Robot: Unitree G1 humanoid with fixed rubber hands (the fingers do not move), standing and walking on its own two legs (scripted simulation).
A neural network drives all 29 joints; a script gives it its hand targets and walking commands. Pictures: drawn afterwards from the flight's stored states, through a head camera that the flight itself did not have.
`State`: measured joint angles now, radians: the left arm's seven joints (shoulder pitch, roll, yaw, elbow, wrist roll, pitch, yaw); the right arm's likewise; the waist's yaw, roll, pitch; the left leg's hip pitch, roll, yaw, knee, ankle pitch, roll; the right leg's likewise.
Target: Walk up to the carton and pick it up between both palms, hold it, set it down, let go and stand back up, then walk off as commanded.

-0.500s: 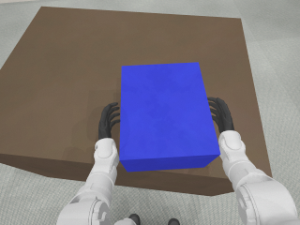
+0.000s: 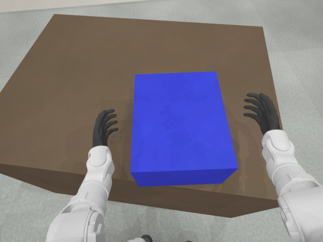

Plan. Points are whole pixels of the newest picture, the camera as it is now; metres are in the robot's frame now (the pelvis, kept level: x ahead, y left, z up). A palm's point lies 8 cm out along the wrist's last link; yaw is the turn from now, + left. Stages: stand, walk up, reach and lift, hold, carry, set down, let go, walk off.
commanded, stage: set down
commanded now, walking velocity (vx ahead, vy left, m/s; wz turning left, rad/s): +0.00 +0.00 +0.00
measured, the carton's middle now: (177, 128) +0.41 +0.01 -0.05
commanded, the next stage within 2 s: none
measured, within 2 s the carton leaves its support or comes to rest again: neither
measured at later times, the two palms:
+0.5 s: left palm (70, 118) +0.34 +0.24 +0.10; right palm (309, 105) +0.39 -0.25 +0.12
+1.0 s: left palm (74, 158) +0.27 +0.24 +0.04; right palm (287, 140) +0.35 -0.23 +0.05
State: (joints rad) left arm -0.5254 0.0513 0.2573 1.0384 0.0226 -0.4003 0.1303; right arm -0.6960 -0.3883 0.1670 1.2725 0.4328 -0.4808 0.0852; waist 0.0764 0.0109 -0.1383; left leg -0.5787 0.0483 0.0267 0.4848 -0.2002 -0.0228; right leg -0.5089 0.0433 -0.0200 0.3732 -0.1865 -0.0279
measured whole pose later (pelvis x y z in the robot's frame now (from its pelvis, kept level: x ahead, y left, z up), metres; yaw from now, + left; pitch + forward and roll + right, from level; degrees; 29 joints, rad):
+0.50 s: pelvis -0.04 -0.01 +0.00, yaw -1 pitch +14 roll -1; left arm -0.58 0.22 0.23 0.57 -0.07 0.23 0.08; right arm -0.77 -0.57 0.20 0.93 0.54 0.01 0.12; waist 0.08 0.01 -0.17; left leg -0.51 0.06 0.04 0.41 -0.14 -0.02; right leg -0.48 0.06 0.00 0.37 -0.13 -0.04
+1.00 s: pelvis -0.03 -0.01 +0.00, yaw +0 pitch +11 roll +0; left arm -0.25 0.14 0.22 0.38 -0.10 0.18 0.08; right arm -0.45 -0.46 0.11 0.77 0.40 -0.09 0.16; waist 0.08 0.00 -0.11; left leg -0.44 0.06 0.03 0.40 -0.15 -0.02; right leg -0.41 0.06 -0.01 0.37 -0.15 -0.04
